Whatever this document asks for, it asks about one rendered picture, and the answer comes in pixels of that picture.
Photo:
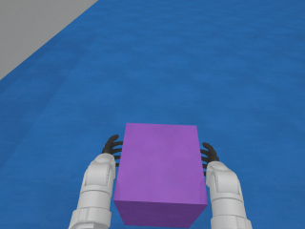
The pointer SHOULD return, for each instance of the robot right hand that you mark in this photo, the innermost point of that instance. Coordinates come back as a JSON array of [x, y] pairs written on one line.
[[211, 155]]

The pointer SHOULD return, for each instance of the robot left hand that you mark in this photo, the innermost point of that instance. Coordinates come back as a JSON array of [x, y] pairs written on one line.
[[108, 149]]

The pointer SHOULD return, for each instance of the carton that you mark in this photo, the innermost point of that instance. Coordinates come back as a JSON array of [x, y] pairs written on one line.
[[160, 180]]

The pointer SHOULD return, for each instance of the left robot forearm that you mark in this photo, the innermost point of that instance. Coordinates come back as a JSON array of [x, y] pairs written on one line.
[[93, 207]]

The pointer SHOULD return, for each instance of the right robot forearm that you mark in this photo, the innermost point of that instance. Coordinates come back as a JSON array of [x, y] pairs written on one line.
[[226, 198]]

